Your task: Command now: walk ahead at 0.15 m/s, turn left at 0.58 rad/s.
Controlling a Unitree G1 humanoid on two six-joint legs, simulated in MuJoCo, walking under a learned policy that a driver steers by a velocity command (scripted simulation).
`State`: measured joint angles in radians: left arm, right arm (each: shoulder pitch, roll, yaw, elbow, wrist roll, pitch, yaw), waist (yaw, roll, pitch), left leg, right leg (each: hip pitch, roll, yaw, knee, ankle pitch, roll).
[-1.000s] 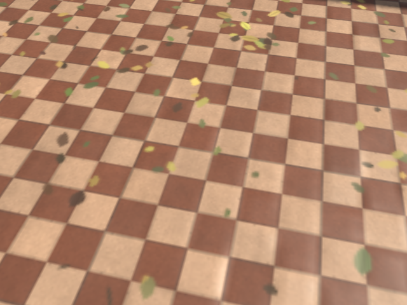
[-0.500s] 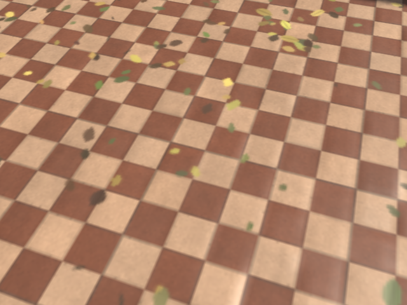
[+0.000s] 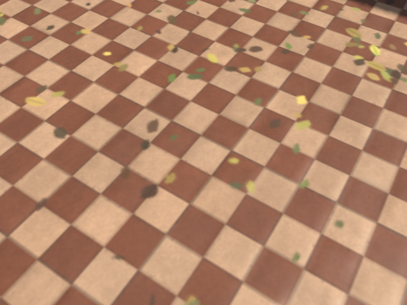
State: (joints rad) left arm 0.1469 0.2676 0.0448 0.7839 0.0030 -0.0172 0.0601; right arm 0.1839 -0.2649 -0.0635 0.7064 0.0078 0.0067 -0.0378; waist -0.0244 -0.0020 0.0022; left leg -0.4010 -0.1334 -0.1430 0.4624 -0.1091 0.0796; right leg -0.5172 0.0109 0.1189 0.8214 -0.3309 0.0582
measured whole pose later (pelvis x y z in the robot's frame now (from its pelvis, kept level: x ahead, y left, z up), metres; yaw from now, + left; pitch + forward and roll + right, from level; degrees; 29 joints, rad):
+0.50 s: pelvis +0.12 +0.01 +0.00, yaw +18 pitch +2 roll +0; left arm 0.43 0.24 0.05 0.83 0.01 -0.09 0.01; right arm 0.17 -0.26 -0.07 0.64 0.03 -0.02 0.04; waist 0.09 0.04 -0.02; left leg -0.73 0.07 -0.06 0.87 -0.03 -0.01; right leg 0.04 -0.05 -0.17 0.26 -0.34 0.02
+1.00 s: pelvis +0.35 +0.16 +0.00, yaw +16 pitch +1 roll +2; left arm 0.19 0.28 0.06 0.76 -0.02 -0.06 -0.02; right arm 0.33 -0.24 -0.06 0.81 -0.01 -0.11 0.01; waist -0.04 -0.05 0.00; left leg 0.02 -0.08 0.14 0.22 -0.27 0.06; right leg -0.75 -0.09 0.08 0.81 0.10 -0.02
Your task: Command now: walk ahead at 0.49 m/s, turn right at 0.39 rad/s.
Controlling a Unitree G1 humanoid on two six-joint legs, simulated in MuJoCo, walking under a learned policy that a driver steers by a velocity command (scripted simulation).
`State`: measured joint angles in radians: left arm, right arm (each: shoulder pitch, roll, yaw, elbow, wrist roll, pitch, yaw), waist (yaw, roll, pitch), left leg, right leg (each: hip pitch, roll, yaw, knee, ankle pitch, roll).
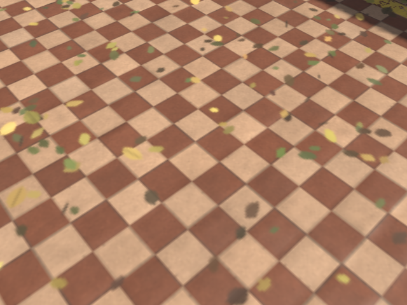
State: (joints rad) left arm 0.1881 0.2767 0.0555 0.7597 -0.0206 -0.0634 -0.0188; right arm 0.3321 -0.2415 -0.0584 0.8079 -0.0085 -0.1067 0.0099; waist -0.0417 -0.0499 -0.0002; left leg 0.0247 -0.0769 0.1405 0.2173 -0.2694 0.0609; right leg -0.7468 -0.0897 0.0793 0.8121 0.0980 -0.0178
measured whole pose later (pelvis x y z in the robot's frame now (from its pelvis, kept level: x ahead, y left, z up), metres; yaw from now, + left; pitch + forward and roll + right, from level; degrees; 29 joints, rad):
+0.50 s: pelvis +0.28 -0.05 +0.01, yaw -17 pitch +3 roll +1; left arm 0.32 0.28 0.06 0.68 -0.02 -0.05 0.00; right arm 0.08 -0.29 -0.04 0.67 -0.01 -0.09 0.00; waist 0.05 0.03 0.03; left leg -0.67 0.09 -0.12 0.76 -0.05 -0.07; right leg -0.20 0.12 0.13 0.37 -0.21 -0.10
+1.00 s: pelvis +0.54 -0.09 +0.00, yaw -35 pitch +1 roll +2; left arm 0.16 0.30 0.07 0.60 -0.02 -0.02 -0.02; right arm 0.35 -0.28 -0.06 0.83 -0.01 -0.09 0.00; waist -0.08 -0.05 0.03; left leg -0.05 -0.01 0.14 0.28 -0.26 0.02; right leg -0.72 -0.09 0.06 0.92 -0.08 0.01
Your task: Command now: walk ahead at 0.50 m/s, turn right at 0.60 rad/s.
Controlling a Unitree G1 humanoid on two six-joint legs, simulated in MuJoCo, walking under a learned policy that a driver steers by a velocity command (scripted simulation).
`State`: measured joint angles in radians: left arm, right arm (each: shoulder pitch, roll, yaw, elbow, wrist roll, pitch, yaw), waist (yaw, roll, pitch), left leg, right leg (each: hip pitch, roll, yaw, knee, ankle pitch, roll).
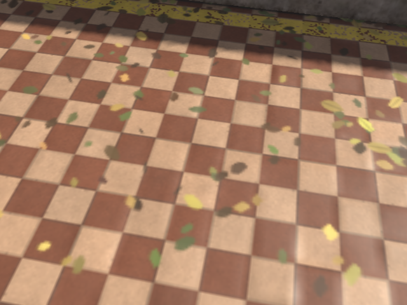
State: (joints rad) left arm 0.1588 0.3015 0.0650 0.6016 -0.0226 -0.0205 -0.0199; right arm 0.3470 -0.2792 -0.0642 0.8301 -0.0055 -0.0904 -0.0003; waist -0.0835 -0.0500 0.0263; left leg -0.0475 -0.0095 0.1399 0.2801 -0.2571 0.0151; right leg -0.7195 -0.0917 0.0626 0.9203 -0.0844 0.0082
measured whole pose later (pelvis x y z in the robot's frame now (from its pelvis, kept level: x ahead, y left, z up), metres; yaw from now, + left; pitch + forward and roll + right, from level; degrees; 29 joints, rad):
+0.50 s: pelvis +0.27 -0.07 +0.00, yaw -13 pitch +1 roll -1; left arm 0.31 0.26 0.04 0.69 0.00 -0.07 -0.01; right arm 0.13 -0.31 -0.04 0.75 0.00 -0.08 0.01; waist 0.04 0.05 0.03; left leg -0.72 0.13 -0.04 0.85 -0.01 -0.04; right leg -0.11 0.10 0.03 0.28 -0.19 -0.09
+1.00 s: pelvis +0.48 -0.06 -0.01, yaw +2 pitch +3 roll -1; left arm 0.14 0.30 0.04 0.68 0.01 0.00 0.05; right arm 0.19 -0.30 -0.06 0.66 0.00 0.01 -0.01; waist -0.02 -0.01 0.05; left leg -0.42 -0.12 -0.11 0.46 -0.09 0.07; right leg -0.61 -0.01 0.12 0.94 -0.34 0.08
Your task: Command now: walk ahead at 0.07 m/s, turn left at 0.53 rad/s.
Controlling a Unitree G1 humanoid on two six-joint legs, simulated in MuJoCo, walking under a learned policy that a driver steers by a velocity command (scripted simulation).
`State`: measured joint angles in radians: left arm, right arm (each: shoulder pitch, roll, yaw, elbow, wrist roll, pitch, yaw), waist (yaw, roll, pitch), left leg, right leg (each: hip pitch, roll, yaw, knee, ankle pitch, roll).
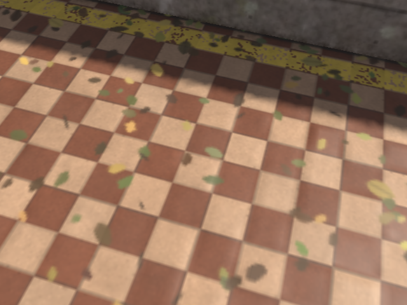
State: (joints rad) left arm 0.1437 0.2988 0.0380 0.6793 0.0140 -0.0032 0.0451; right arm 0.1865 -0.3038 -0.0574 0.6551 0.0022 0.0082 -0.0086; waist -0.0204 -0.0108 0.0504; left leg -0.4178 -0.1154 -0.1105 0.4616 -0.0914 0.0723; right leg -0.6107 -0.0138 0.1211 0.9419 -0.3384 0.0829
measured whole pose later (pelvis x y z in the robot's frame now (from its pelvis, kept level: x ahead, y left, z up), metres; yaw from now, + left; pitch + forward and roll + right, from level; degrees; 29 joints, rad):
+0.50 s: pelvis +0.04 -0.04 +0.01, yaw +18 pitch +2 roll +1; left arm 0.15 0.26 0.06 0.68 0.01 0.02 0.04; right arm 0.19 -0.31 -0.08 0.62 0.02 0.08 0.00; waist 0.01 0.02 0.05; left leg -0.45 0.02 -0.02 0.89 -0.40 -0.09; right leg -0.26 -0.07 -0.07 0.47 -0.23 0.01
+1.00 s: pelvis +0.02 -0.02 +0.01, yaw +36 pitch +2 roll -1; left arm 0.10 0.29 0.08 0.71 -0.01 0.00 0.02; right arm 0.18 -0.31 -0.07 0.60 0.01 0.05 -0.02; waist -0.02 0.00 0.04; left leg -0.31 -0.10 -0.19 0.50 -0.21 0.04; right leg -0.40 0.04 0.09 0.73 -0.37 0.08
